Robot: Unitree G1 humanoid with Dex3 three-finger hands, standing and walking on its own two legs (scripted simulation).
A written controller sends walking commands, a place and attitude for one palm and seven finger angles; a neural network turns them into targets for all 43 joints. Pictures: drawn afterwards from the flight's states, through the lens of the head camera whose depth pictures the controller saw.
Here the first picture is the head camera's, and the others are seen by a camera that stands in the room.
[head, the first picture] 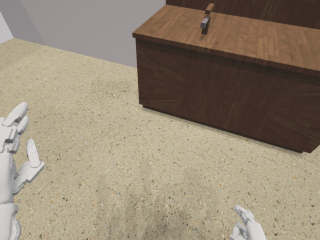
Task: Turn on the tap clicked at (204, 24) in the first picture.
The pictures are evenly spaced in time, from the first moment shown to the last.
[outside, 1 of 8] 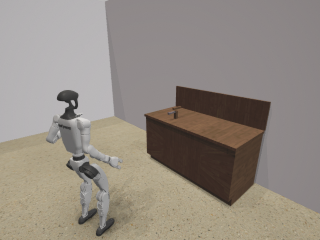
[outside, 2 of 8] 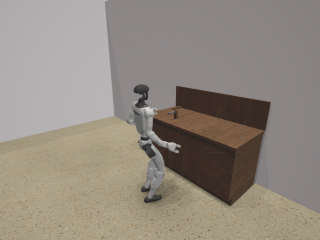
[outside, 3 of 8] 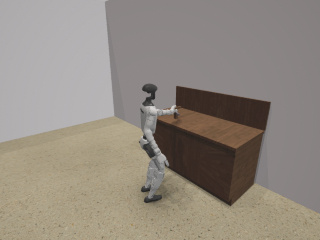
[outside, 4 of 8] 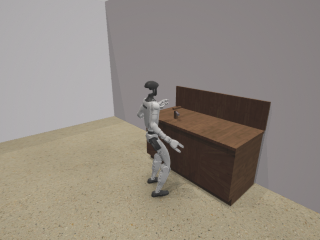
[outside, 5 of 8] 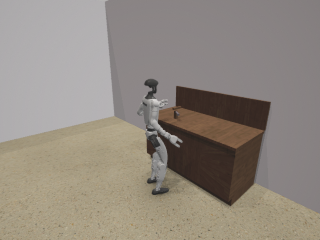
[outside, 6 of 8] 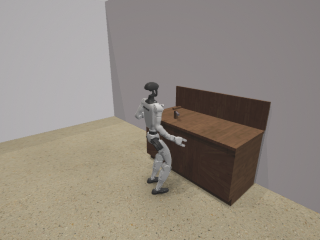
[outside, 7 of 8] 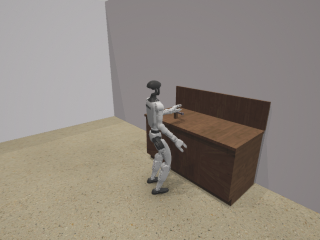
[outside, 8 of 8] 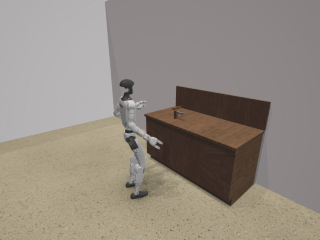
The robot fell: no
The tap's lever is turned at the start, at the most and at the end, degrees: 0 86 85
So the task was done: yes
